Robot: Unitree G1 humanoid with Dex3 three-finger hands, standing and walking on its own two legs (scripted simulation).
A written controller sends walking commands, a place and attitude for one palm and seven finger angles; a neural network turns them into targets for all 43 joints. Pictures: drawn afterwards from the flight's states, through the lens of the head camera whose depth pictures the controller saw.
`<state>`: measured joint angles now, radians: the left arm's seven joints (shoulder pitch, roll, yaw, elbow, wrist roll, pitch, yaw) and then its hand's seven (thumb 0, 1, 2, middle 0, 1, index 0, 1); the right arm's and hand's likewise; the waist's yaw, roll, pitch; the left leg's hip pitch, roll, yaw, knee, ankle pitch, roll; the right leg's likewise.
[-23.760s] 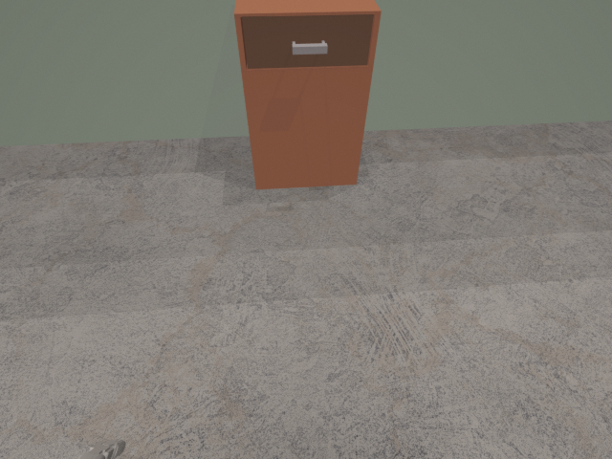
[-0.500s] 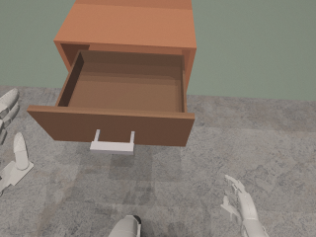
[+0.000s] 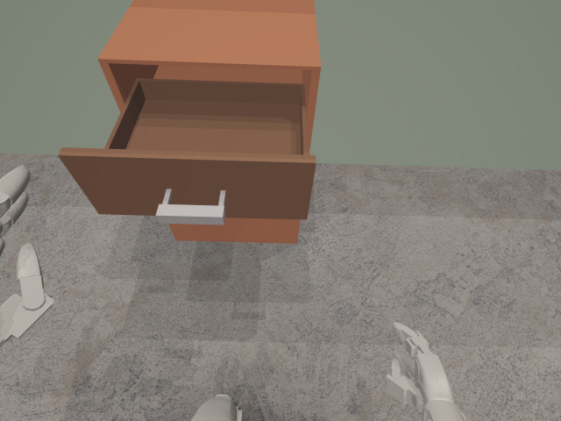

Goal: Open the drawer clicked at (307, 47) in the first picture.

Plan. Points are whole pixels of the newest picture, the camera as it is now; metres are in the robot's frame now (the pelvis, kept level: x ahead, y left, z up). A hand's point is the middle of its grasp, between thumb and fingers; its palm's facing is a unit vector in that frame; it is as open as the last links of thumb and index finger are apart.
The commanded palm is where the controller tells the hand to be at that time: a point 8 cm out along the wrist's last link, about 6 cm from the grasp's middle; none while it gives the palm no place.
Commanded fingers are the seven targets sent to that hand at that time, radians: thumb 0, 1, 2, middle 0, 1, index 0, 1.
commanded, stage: stop stepping back and stand still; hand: left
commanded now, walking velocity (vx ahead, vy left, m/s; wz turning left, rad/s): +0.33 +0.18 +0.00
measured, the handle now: (193, 204) +0.48 +0.20 -0.06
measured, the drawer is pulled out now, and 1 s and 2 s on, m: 0.30 0.30 0.30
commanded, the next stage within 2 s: let the arm hang, fingers relaxed in 0.60 s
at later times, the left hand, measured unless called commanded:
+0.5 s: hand out of the picture +0.13 +0.24 +0.17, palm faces +0.39 -0.81 -0.44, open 7.4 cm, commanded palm +0.07 +0.28 +0.19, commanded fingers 0.00 0.90 0.90 -0.20 -0.30 -0.20 -0.30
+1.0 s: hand out of the picture -0.01 +0.17 -0.16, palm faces +0.05 -0.98 -0.19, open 7.2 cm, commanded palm none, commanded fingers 0.00 0.90 0.90 -0.20 -0.30 -0.20 -0.30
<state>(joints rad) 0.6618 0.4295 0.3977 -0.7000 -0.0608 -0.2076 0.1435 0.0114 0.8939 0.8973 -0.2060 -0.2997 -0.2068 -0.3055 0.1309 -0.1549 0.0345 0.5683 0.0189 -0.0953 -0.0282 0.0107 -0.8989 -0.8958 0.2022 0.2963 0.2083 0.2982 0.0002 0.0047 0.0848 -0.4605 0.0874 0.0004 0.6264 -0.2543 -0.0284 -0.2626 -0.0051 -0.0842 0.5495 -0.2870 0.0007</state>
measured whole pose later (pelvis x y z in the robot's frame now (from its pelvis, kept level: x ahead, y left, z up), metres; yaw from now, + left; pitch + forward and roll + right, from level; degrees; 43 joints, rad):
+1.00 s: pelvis -0.06 +0.00 +0.01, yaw +2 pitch -2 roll +0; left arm 0.26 0.17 0.02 0.88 0.02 0.06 0.03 0.00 0.96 0.90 -0.20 -0.30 -0.20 -0.30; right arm 0.20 -0.20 0.01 0.92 -0.02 0.02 -0.01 0.01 -0.90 -0.90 0.20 0.30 0.20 0.30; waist -0.02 -0.02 0.08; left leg -0.23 0.02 0.04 0.52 -0.26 0.00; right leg -0.27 -0.03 -0.10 0.51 -0.21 -0.02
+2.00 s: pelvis -0.05 -0.02 +0.02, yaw +1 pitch -2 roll +0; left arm 0.27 0.13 0.03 1.14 0.01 0.00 0.03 0.00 0.91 0.90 -0.19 -0.30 -0.20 -0.30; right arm 0.32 -0.10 -0.01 1.12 -0.01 0.01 -0.04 0.00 -0.91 -0.90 0.20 0.30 0.20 0.30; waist 0.00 0.01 0.07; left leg -0.17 0.04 0.04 0.42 -0.22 -0.02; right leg -0.21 -0.01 -0.10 0.41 -0.17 -0.03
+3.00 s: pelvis -0.04 +0.00 +0.01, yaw +2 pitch -2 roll +0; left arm 0.22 0.25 0.01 1.00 0.01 -0.01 0.03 0.00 0.91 0.90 -0.20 -0.30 -0.20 -0.30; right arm 0.24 -0.25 -0.02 1.01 -0.02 -0.01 -0.02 0.00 -0.91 -0.90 0.20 0.30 0.20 0.30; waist -0.01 -0.01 -0.01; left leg -0.18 0.03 0.05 0.51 -0.29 0.00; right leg -0.21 -0.03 -0.09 0.49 -0.23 -0.01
